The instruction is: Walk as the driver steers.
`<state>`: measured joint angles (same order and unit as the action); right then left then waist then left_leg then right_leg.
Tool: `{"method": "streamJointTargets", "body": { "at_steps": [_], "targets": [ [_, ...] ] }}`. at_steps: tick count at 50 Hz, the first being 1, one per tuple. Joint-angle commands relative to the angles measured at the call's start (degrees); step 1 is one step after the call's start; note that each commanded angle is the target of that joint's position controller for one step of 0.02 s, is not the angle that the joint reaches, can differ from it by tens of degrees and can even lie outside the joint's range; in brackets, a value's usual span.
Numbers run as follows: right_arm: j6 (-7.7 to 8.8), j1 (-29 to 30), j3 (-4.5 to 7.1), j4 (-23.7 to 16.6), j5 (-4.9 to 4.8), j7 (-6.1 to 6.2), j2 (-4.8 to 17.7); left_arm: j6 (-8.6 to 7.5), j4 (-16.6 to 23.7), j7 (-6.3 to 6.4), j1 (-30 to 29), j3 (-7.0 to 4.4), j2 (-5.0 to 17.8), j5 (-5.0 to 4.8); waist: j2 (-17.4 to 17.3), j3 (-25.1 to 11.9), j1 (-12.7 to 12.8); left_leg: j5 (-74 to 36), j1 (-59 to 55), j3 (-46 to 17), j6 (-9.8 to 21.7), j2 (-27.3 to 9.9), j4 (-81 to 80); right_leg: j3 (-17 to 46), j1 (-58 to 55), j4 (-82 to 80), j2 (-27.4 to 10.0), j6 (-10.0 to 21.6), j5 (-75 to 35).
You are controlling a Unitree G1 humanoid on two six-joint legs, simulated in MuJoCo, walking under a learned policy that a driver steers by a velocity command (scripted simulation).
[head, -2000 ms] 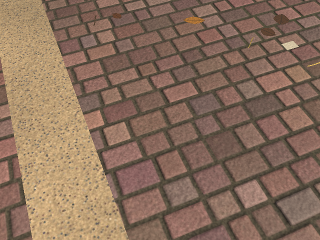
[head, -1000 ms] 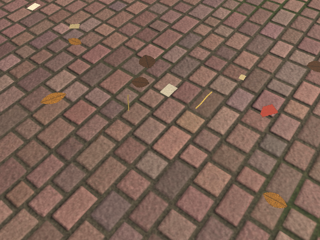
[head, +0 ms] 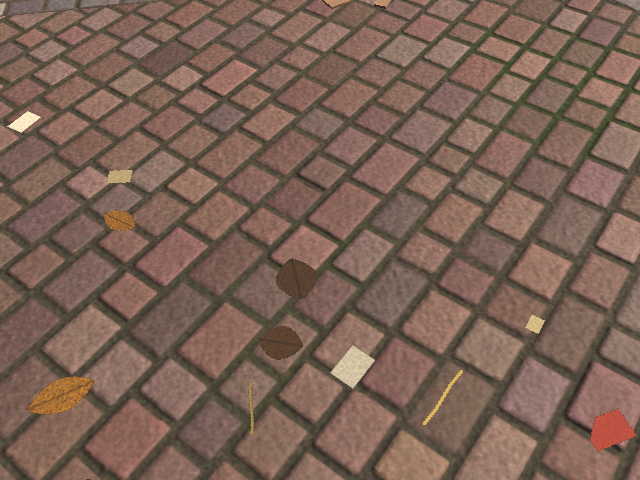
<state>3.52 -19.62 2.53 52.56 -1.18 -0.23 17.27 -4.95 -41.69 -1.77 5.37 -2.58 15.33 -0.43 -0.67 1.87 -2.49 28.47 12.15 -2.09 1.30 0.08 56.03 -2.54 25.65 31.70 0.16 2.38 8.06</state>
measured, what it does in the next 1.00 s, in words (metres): walks ahead: left foot, then right foot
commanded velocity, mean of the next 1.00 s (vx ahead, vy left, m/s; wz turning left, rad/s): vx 0.50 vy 0.00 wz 0.00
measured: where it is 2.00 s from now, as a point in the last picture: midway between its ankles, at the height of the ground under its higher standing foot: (281, 231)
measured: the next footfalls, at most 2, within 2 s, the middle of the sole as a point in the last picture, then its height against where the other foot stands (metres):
left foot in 0.46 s outside the picture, level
right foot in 1.00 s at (371, 351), level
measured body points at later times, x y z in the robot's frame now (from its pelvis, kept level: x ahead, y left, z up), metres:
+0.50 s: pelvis +0.28 +0.04 +0.00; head +0.32 +0.05 +0.44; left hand +0.27 +0.32 -0.14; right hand +0.49 -0.20 -0.09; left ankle +0.39 +0.14 -0.73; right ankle +0.10 -0.09 -0.70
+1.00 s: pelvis +0.57 +0.01 +0.00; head +0.60 +0.01 +0.45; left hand +0.78 +0.25 -0.09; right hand +0.54 -0.27 -0.14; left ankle +0.40 +0.14 -0.72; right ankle +0.70 -0.09 -0.73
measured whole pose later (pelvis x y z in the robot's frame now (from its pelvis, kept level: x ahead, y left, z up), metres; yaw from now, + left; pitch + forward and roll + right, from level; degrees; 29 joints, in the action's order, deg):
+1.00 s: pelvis +0.57 +0.01 +0.00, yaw +0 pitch +2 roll +1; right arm 2.5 -22.1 3.6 55.5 -0.9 0.5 16.5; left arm -5.2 -45.7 -2.2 1.1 -2.3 14.3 -0.6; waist 0.5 1.0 -3.7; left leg 25.1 -3.7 2.3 -0.1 0.3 20.4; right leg -1.4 28.0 28.0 -1.5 2.9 2.1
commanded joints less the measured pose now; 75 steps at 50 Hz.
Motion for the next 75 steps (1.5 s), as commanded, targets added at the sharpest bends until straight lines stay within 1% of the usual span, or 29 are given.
{"method": "streamJointTargets", "body": {
  "at_steps": [1,5,6,13,19,21,22,23,24,25,26,27,28,29,33,39,44,47,49,50,51,52,53,55,56,61,66,71,75],
  "targets": [
    [2.65,6.13,1.40,-6.34,-0.36,-0.19,7.53,0.16,-0.50,0.42,11.16,-2.27,8.01,0.19,3.67,-6.30,6.64,-6.17,30.49,-1.68,1.62,-5.29,14.16,25.80,-29.45,-16.91,-16.48,10.39,6.39],
    [0.51,2.68,1.40,-5.10,0.34,0.18,4.10,-0.98,-0.94,0.20,7.04,-1.77,5.80,0.67,4.65,-3.89,1.47,-13.57,22.29,-1.68,-0.17,-8.54,7.49,15.82,-17.24,-22.86,-12.41,10.86,-4.06],
    [0.14,3.73,1.18,-5.88,0.44,0.26,3.44,-1.22,-1.53,0.39,7.23,-2.15,7.59,0.54,6.02,-2.64,1.11,-15.13,23.57,-1.48,-1.11,-8.71,5.02,14.94,-15.77,-23.89,-13.52,11.98,-6.42],
    [1.02,17.42,0.33,-9.62,0.81,-0.65,1.29,-0.57,-5.54,1.72,13.35,-2.52,9.45,-0.15,3.35,0.85,5.51,-34.28,23.34,1.51,-2.27,-6.11,-19.18,5.89,-18.00,-25.40,-10.13,9.07,-9.82],
    [1.74,22.92,0.47,-12.56,0.31,-2.32,2.88,1.16,-9.11,2.25,16.78,-3.06,10.45,-0.82,4.15,2.12,5.89,-28.76,24.41,0.88,0.77,-4.50,-26.84,7.25,-29.29,-20.11,-15.09,7.75,-14.15],
    [1.92,18.41,1.29,-11.55,0.41,-2.42,4.72,1.76,-9.25,2.49,15.40,-3.33,11.26,-0.78,5.39,-0.79,2.94,-24.67,16.98,2.95,2.48,-2.22,-27.82,6.61,-30.94,-14.51,-14.82,6.47,-26.43],
    [1.92,11.28,2.42,-9.39,0.57,-2.12,6.47,2.15,-9.16,2.59,14.35,-3.14,10.91,-0.70,5.00,-5.03,-0.92,-25.21,6.94,4.76,3.95,-0.39,-29.05,4.64,-29.42,-6.20,-12.50,5.18,-34.10],
    [1.80,1.45,3.75,-6.74,0.93,-1.57,9.63,2.27,-8.41,2.76,14.61,-2.26,9.06,-0.06,2.76,-12.40,-4.66,-26.94,-9.08,1.24,6.39,-3.93,-26.71,2.41,-21.68,6.92,-9.47,3.37,-28.99],
    [1.41,-5.14,5.23,-5.54,1.78,-1.20,15.52,1.26,-7.18,2.18,21.33,-0.26,2.80,0.39,-9.80,-21.39,-3.24,-19.02,-32.73,-23.65,15.57,-18.67,-28.23,-0.24,1.99,29.91,-0.77,-1.08,-6.33],
    [1.16,-6.19,4.16,-5.08,0.76,-1.37,11.63,-0.12,-8.19,1.85,20.31,-0.21,3.60,0.02,-13.82,-24.66,-4.16,-11.19,-36.07,-39.66,18.24,-22.36,-37.44,7.24,11.78,39.46,3.14,-1.37,24.97],
    [1.23,-2.06,3.03,-5.65,0.44,-1.27,8.72,-1.08,-6.87,1.38,15.32,-1.66,8.83,-1.67,-9.72,-15.94,-4.02,-6.47,-29.67,-33.03,15.17,-20.64,-38.88,9.40,17.56,43.87,-0.63,-0.23,23.21],
    [1.23,2.21,2.59,-6.66,0.69,-1.11,7.18,-1.51,-5.76,1.38,11.27,-1.64,9.01,-2.18,-6.06,-9.95,-2.67,-8.22,-21.30,-25.78,13.24,-18.62,-40.17,7.58,18.00,42.13,-3.78,0.45,17.91],
    [1.28,5.73,1.96,-6.93,1.12,-1.32,5.17,-1.30,-5.53,1.75,8.58,-1.80,8.47,-1.23,-2.15,-4.68,-1.13,-12.93,-12.72,-19.63,11.67,-15.76,-42.51,6.27,16.09,38.09,-5.95,0.51,13.51],
    [1.67,7.72,1.67,-7.22,1.76,-1.33,4.34,-0.76,-5.66,1.97,9.96,-2.07,7.83,-0.84,-4.99,-3.64,1.30,-16.95,-7.45,-16.57,11.40,-14.77,-44.10,6.87,12.39,34.91,-7.79,0.23,10.11],
    [2.66,7.65,2.00,-5.97,1.47,-1.26,5.34,1.24,-6.09,2.34,10.14,-1.70,4.87,-0.11,-3.62,-1.75,3.40,-26.18,-1.32,-9.15,12.51,-12.90,-48.77,6.15,10.03,27.90,-9.03,-1.88,4.03],
    [2.02,2.32,2.32,-3.19,0.75,0.18,7.09,0.43,-3.01,1.51,-1.57,-0.95,2.95,0.14,-2.32,0.76,-0.09,-29.62,-3.63,-1.49,10.07,-10.05,-50.16,3.59,10.26,6.66,-6.87,-3.08,-13.59],
    [0.72,-2.71,2.65,-0.06,0.19,0.49,7.68,-0.18,-0.35,0.06,-8.96,-0.57,3.34,-0.52,-2.33,2.80,-2.19,-30.29,-12.59,-1.92,9.69,-13.50,-47.28,3.47,11.69,-1.33,-5.15,-1.69,-12.27],
    [-0.19,-2.06,3.15,0.51,0.00,0.87,8.58,-0.58,-0.21,-0.65,-7.30,-1.10,5.23,-0.53,-3.57,1.31,0.12,-39.33,-17.37,-2.46,8.29,-15.43,-42.40,2.87,8.01,-3.44,-3.76,0.55,-5.70],
    [-0.83,-0.14,2.95,0.12,0.06,1.04,8.21,-0.66,-3.78,-0.29,4.49,-3.04,8.64,-0.25,-3.68,-5.97,6.52,-55.04,-15.49,0.53,6.12,-12.00,-28.73,-0.30,-9.18,-5.20,-0.37,3.22,-5.05],
    [-0.89,-0.47,1.97,-1.04,0.85,1.17,6.26,-0.56,-6.37,0.24,14.92,-4.30,12.19,0.35,-0.23,-14.12,10.23,-46.10,-5.62,2.75,4.23,-8.93,-13.63,6.50,-26.67,-2.48,-6.71,6.36,-6.53],
    [0.27,-7.58,-0.19,-1.61,1.15,0.46,-0.78,-0.11,-7.71,0.44,20.25,-5.64,17.27,0.52,13.58,-21.87,8.08,-17.31,19.50,4.37,-0.27,1.47,8.96,32.78,-48.94,-6.17,-20.95,15.66,5.08],
    [1.58,-5.52,0.42,-0.63,0.27,0.24,2.23,-0.09,-7.38,0.45,20.26,-4.04,11.93,0.09,12.93,-23.24,9.70,4.87,26.59,-4.77,0.50,2.23,16.62,42.73,-49.11,-13.19,-22.88,15.41,11.38],
    [2.32,-0.08,1.80,-2.34,-1.62,-0.02,6.76,-0.25,-6.90,0.69,15.81,-3.13,9.41,0.05,9.73,-14.22,9.31,1.66,31.09,-5.66,1.64,-0.90,19.37,34.12,-41.66,-14.48,-21.31,12.21,12.75],
    [2.07,4.56,2.16,-3.11,-1.13,0.59,6.21,-0.64,-5.91,0.71,7.82,-2.02,5.74,0.58,4.05,-4.71,6.01,-7.89,28.30,-3.57,1.85,-5.94,13.61,21.07,-25.99,-18.83,-17.09,9.01,6.18],
    [1.25,2.92,2.44,-2.77,-0.92,0.79,5.24,-1.14,-6.01,0.70,5.92,-1.80,5.03,1.12,6.98,-3.56,3.80,-10.90,24.37,-4.13,1.56,-7.67,11.20,17.06,-21.09,-20.69,-15.99,8.34,3.14],
    [-1.37,3.89,2.49,-3.36,-0.55,0.95,2.03,-2.19,-8.14,1.27,5.80,-2.36,6.03,1.64,4.46,-0.04,2.03,-20.02,25.69,-5.18,-0.24,-8.34,4.40,5.01,-16.33,-25.30,-14.36,8.46,-7.74],
    [-0.68,11.72,1.94,-6.21,0.12,-0.54,0.56,-1.66,-9.10,2.57,7.24,-2.56,7.49,1.26,3.21,1.83,4.29,-33.43,25.01,-0.51,-0.41,-6.97,-12.05,-4.00,-18.64,-26.65,-12.64,6.56,-11.10],
    [-0.76,19.52,1.27,-10.94,0.07,-2.34,-0.14,0.39,-11.28,3.02,12.39,-3.24,9.07,0.11,2.14,4.25,6.78,-29.60,29.17,3.07,1.55,-5.78,-19.64,-7.10,-30.28,-22.62,-16.25,6.06,-18.29],
    [-1.27,13.57,3.13,-12.10,-0.10,-3.31,3.51,2.32,-10.27,3.76,10.04,-4.17,11.86,-0.55,5.71,-1.56,1.17,-18.27,17.10,8.93,5.66,0.44,-19.75,-9.93,-33.87,-7.09,-16.78,3.70,-50.13]
  ]
}}
Velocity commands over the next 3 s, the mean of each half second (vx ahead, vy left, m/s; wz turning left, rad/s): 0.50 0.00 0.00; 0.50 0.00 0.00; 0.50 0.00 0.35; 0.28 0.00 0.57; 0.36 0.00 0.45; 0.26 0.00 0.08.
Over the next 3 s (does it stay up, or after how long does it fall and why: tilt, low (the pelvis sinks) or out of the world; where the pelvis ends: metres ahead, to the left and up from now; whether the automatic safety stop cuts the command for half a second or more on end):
stays up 1.32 0.36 0.00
